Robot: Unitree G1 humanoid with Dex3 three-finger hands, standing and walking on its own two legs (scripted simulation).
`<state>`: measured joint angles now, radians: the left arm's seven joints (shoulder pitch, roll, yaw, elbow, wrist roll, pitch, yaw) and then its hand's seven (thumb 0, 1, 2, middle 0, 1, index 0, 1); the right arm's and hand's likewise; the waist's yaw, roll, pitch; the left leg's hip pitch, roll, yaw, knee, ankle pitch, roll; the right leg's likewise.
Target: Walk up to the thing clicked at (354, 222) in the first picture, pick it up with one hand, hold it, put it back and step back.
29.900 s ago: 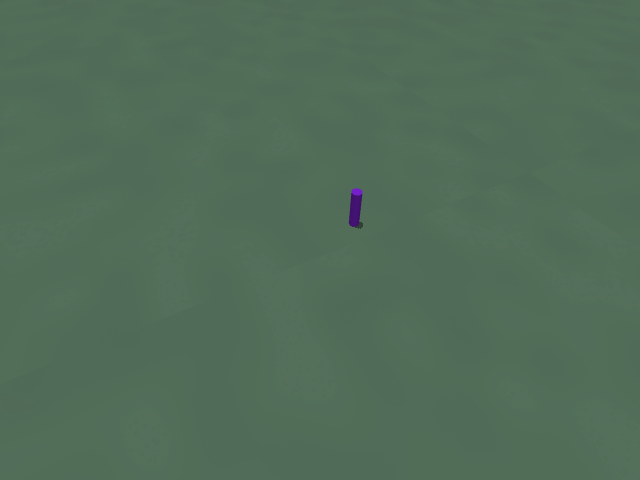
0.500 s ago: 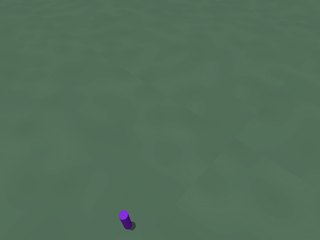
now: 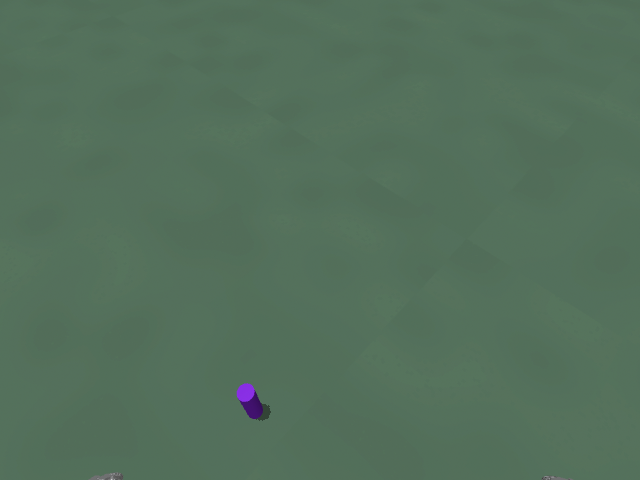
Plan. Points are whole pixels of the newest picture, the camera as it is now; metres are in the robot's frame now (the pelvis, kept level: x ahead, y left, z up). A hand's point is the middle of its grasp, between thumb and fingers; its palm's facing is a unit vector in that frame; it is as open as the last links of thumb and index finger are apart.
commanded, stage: step back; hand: left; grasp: from the side
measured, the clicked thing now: (250, 402) +0.40 +0.20 -0.68
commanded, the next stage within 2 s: none
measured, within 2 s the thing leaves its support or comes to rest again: neither
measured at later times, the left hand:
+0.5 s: hand out of the picture +0.05 +0.29 -0.17, palm faces -0.13 -0.92 -0.37, open 7.4 cm
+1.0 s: hand out of the picture -0.08 +0.29 -0.16, palm faces -0.04 -0.93 -0.36, open 7.4 cm
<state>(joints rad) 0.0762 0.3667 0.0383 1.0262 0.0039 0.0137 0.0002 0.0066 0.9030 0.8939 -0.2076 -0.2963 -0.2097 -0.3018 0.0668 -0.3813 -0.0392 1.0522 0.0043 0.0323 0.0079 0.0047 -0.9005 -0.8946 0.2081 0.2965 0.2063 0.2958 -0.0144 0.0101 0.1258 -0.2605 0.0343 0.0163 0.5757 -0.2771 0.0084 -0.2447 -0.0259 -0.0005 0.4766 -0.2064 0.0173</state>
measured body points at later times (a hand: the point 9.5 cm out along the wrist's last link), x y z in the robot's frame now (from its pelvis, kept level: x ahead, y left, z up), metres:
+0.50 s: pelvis -0.09 +0.04 -0.01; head -0.01 +0.05 +0.43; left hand +0.05 +0.34 -0.14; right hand -0.02 -0.28 -0.12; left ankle -0.04 +0.12 -0.74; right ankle -0.12 -0.10 -0.70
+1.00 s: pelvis -0.22 +0.04 -0.01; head -0.16 +0.06 +0.43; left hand -0.08 +0.34 -0.14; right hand -0.14 -0.28 -0.12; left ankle -0.21 +0.14 -0.74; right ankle -0.17 -0.09 -0.70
